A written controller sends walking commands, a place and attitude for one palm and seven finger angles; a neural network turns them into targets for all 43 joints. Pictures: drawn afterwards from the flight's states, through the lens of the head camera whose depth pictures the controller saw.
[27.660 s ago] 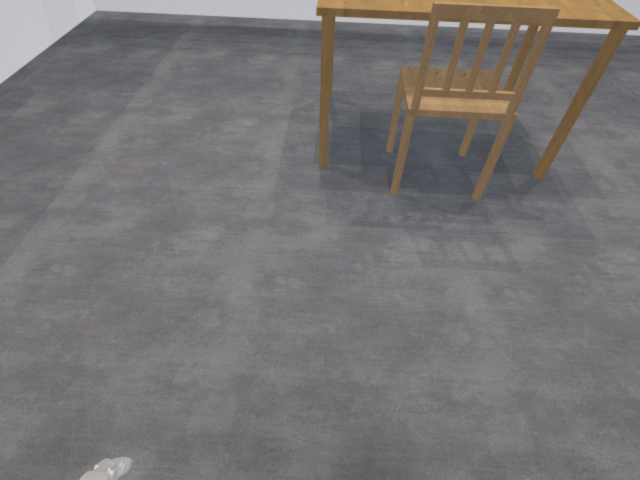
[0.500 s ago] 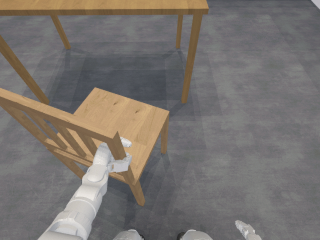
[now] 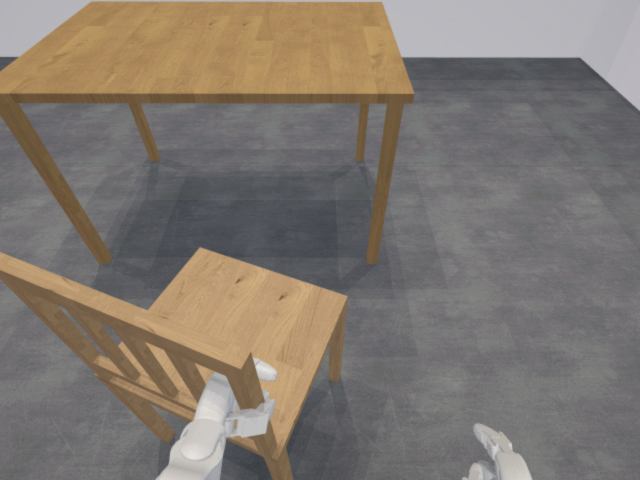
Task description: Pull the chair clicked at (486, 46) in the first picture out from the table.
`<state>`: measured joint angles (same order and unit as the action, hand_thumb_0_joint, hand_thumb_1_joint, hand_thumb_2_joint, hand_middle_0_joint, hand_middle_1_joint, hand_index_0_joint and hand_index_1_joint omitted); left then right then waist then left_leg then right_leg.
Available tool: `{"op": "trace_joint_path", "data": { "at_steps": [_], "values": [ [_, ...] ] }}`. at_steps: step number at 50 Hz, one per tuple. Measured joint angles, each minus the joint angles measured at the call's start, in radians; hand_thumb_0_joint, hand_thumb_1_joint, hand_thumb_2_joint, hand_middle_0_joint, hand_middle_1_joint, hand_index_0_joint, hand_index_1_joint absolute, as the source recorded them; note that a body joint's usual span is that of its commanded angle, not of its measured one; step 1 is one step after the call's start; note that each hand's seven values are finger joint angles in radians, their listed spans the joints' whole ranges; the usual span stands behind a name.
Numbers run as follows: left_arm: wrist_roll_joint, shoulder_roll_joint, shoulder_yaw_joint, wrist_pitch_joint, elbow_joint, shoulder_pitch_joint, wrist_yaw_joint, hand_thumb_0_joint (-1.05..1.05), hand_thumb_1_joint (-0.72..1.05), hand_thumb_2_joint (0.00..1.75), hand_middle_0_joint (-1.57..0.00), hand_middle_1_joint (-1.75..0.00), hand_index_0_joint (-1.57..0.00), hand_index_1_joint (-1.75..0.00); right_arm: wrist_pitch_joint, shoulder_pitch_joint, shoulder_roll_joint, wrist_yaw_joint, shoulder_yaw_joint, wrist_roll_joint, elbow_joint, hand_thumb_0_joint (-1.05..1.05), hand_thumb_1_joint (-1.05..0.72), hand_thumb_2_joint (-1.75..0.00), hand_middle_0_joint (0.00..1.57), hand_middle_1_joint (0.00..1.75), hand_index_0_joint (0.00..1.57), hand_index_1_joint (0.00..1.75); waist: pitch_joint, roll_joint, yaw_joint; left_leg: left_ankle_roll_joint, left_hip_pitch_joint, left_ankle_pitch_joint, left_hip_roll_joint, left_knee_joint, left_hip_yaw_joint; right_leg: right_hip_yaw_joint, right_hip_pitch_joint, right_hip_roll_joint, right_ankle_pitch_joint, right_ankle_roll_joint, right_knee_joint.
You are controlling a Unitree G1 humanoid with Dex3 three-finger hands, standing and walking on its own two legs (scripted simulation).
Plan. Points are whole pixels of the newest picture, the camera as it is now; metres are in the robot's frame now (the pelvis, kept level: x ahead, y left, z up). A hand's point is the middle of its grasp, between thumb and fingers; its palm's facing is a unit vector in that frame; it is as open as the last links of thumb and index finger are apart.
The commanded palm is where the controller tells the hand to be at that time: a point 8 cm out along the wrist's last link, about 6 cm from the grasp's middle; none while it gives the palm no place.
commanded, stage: stop walking, hand still on the chair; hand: left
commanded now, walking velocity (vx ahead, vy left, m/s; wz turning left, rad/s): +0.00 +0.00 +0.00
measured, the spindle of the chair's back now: (148, 362) +0.31 +0.29 -0.11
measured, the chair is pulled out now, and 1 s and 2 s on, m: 0.58 0.58 0.58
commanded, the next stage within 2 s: open the thumb and straighten the fingers in 0.44 s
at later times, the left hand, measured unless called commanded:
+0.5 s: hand (259, 411) +0.23 +0.10 -0.07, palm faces -0.08 -0.99 -0.13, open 6.3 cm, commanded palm +0.22 +0.15 -0.06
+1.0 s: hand (253, 405) +0.24 +0.11 -0.07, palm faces -0.11 -0.99 -0.13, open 13.5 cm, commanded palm +0.22 +0.16 -0.06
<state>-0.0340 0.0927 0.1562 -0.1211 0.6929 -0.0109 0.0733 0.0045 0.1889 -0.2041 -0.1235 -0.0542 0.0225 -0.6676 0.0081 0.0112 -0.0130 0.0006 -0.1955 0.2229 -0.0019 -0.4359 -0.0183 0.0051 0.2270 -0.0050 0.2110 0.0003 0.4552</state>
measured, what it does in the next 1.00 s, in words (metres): stands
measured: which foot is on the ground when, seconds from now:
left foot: down 0.00-1.00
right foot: down 0.00-1.00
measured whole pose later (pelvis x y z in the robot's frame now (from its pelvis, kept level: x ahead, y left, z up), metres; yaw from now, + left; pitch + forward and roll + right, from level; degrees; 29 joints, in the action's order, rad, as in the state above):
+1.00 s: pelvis +0.01 +0.00 -0.04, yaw +2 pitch +8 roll +1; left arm -0.06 0.15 0.12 0.11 0.23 -0.17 -0.01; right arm 0.08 0.24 -0.26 -0.02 -0.03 0.05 -0.54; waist -0.10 0.06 -0.05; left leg 0.00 -0.56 0.41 0.02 -0.83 0.01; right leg -0.03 0.58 -0.03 0.41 0.01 0.85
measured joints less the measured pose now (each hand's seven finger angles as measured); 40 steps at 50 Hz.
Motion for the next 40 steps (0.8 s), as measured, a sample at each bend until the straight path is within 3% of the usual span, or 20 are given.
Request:
{"op": "trace_joint_path", "data": {
  "at_steps": [28, 35, 40],
  "values": [
    [0.0, 0.01, 0.013, 0.004, -0.094, -0.088, 0.005, 0.18, 0.56, 0.78, -0.27, -1.19, -0.49, -1.45, -0.032, 0.009, -0.004, 0.002, 0.001, -0.004, 0.008, 0.01, -0.91, -0.9, 0.2, 0.3, 0.2, 0.3, -0.002, 0.005, -0.009, 0.005, 0.019, 0.01, 0.002, 0.022, 0.008, -0.009, -0.016, -0.002, 0.02, 0.004, -0.008],
    [-0.013, 0.049, -0.017, 0.062, -0.241, -0.116, -0.069, 0.13, 0.45, 0.73, -0.3, -1.29, -0.49, -1.45, 0.017, 0.015, -0.03, 0.101, 0.029, 0.031, 0.056, 0.01, -0.91, -0.9, 0.2, 0.3, 0.2, 0.3, -0.038, -0.001, -0.036, 0.004, -0.152, 0.075, 0.008, -0.153, 0.023, -0.023, 0.145, -0.01, 0.087, 0.008, 0.157],
    [-0.015, 0.051, -0.025, 0.102, -0.347, -0.144, -0.078, 0.07, 0.15, 0.56, -0.37, -1.35, -0.49, -1.44, 0.047, 0.028, -0.056, 0.121, 0.044, 0.031, 0.096, 0.01, -0.91, -0.9, 0.2, 0.3, 0.2, 0.3, -0.069, 0.025, -0.039, 0.0, -0.259, 0.126, 0.013, -0.27, 0.023, -0.023, 0.249, -0.016, 0.136, 0.005, 0.27]
  ]
}}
